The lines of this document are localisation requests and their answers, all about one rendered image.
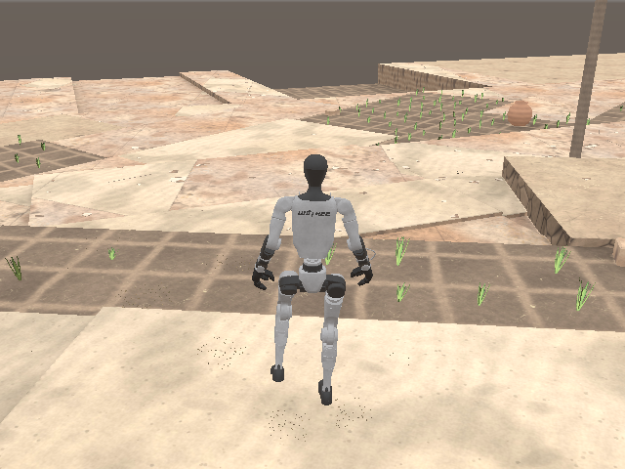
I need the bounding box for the right robot upper arm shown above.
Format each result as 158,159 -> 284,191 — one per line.
335,197 -> 362,251

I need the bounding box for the robot left hand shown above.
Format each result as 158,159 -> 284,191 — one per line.
252,268 -> 274,290

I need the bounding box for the humanoid robot torso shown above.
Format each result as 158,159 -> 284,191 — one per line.
291,192 -> 337,293

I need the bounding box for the left robot upper arm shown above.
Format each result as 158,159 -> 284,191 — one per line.
266,196 -> 294,250

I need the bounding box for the right robot shin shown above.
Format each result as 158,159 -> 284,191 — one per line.
321,327 -> 338,392

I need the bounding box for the left robot forearm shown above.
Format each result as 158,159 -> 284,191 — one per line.
255,235 -> 275,273

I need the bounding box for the right robot forearm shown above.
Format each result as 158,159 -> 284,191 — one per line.
353,236 -> 371,271

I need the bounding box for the robot right hand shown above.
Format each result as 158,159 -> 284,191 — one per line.
351,267 -> 373,286

